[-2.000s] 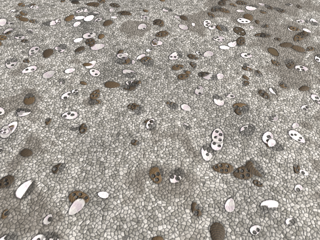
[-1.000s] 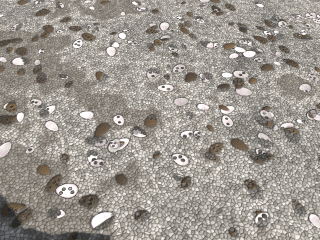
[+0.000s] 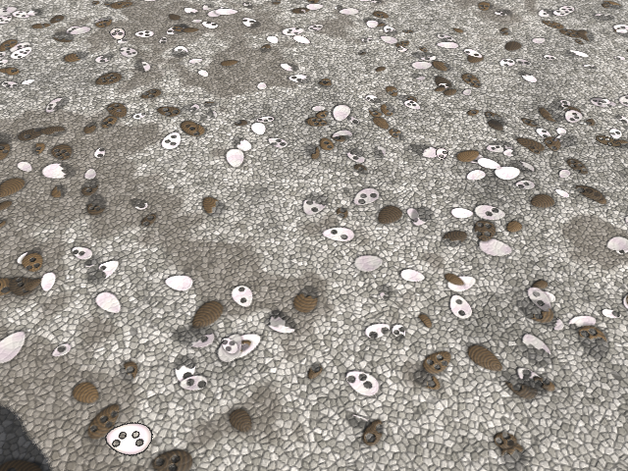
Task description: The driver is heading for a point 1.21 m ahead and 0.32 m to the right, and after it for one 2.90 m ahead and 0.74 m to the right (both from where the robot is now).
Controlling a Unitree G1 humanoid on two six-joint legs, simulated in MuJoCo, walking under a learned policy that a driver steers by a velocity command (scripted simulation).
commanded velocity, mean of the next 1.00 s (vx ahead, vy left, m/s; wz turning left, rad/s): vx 0.47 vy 0.00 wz -0.40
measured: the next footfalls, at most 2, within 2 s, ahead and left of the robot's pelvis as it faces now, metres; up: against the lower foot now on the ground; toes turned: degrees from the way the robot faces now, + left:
right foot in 0.48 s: +0.37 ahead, -0.07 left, +0.00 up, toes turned -14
left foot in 1.00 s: +0.73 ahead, -0.03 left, +0.00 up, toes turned -28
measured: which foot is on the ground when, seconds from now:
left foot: down 0.00-0.48, up 0.50-0.98, down 1.00-1.00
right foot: down 0.00-0.00, up 0.02-0.46, down 0.48-1.00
